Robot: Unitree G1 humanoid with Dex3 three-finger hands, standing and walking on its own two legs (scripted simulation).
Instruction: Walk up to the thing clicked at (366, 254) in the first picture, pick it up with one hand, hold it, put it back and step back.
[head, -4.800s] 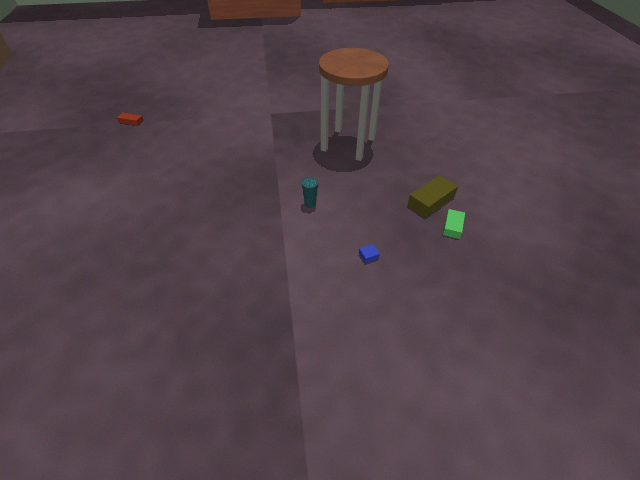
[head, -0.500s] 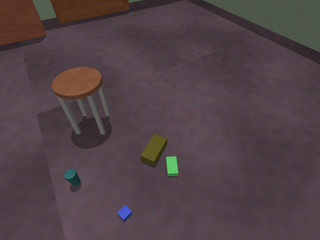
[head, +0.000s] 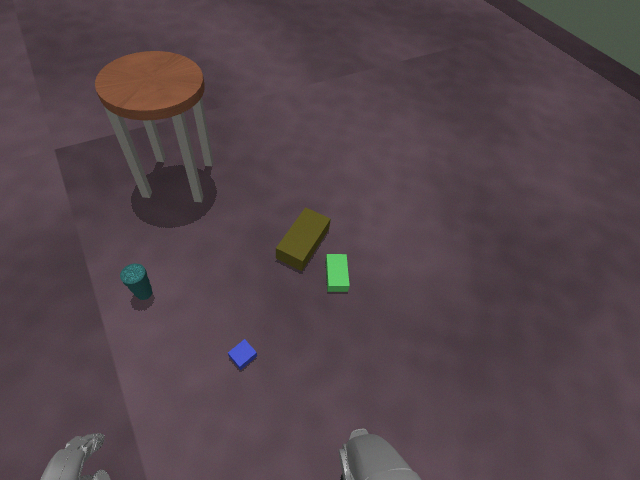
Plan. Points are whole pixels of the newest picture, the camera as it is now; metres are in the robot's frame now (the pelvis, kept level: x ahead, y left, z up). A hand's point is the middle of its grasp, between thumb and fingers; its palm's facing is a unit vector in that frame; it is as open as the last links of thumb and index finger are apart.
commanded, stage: walk up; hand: left
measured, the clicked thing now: (242, 354) +0.53 +0.16 -0.73
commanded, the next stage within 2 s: none
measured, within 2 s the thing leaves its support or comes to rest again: neither
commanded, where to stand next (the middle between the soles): +0.14 -0.03 m, yaw -3 degrees
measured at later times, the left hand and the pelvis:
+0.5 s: hand out of the picture +0.12 +0.21 -0.11, palm faces -0.09 -0.91 -0.40, open 7.4 cm; pelvis +0.02 -0.05 +0.02, yaw -5 degrees
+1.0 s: hand out of the picture +0.10 +0.23 -0.15, palm faces -0.09 -0.92 -0.38, open 7.4 cm; pelvis +0.01 -0.03 +0.00, yaw -4 degrees
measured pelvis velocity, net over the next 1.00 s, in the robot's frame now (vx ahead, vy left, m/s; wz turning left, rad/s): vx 0.01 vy -0.03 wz -0.06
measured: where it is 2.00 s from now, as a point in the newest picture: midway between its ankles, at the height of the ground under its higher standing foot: outside the picture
